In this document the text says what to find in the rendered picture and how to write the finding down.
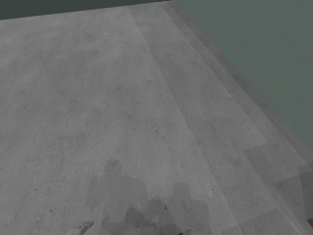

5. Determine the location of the robot left hand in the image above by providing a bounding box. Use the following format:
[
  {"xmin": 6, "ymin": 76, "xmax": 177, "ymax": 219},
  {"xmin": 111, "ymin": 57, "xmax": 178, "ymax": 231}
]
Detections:
[{"xmin": 67, "ymin": 218, "xmax": 94, "ymax": 235}]

